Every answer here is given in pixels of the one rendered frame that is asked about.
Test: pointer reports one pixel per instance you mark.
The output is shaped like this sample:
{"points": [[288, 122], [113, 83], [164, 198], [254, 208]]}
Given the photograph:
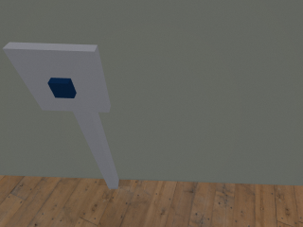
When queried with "panel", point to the panel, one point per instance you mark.
{"points": [[37, 63]]}

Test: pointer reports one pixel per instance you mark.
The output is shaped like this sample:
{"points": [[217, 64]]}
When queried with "button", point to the button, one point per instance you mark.
{"points": [[62, 87]]}

